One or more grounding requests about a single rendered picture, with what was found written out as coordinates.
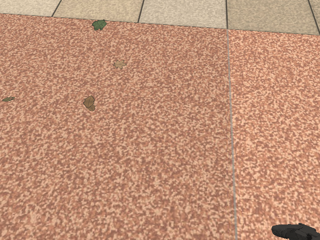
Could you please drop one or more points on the robot right hand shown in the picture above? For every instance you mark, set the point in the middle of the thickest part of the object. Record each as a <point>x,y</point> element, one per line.
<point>295,232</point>

